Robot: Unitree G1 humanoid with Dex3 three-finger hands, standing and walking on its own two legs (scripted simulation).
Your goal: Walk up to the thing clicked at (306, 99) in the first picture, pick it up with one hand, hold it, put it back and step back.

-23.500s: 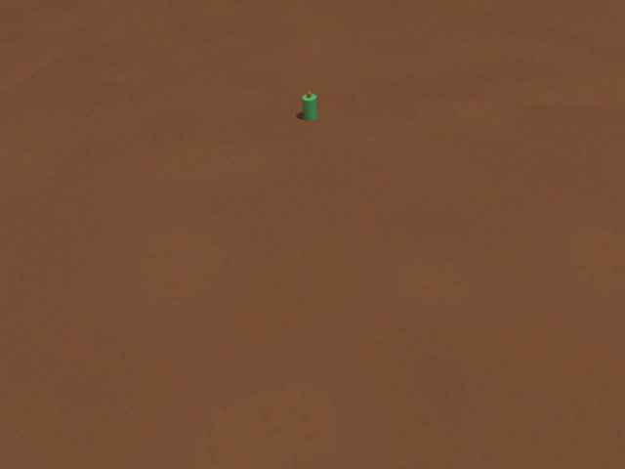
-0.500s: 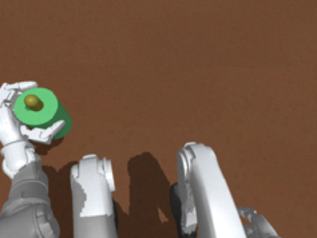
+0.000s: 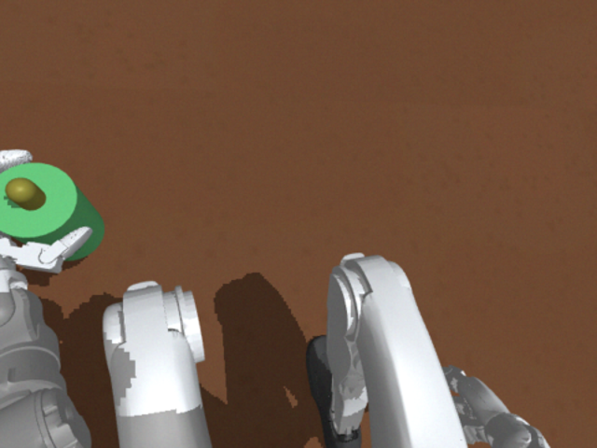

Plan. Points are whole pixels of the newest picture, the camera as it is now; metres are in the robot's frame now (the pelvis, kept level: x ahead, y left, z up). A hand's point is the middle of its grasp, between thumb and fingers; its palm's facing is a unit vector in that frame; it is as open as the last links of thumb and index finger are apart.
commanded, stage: crouch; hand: left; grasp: from the side
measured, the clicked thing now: (48, 212) +0.42 +0.29 -0.11
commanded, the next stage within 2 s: lower in 0.06 s
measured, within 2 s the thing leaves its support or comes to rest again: rests again in 1.30 s
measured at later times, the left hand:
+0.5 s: hand (54, 223) +0.42 +0.29 -0.15, palm faces +0.38 -0.93 -0.02, open 11.6 cm
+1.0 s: hand (66, 226) +0.43 +0.29 -0.19, palm faces +0.39 -0.92 -0.03, open 11.6 cm
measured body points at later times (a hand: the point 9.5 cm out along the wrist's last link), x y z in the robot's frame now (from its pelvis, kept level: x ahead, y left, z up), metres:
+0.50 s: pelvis +0.00 +0.01 -0.02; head +0.23 +0.12 +0.35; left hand +0.40 +0.34 -0.14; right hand +0.12 -0.27 -0.10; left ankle +0.08 +0.14 -0.28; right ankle +0.10 -0.12 -0.28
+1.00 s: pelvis -0.01 +0.01 -0.03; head +0.23 +0.15 +0.32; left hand +0.40 +0.34 -0.18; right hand +0.13 -0.26 -0.08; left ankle +0.08 +0.14 -0.28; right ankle +0.10 -0.12 -0.28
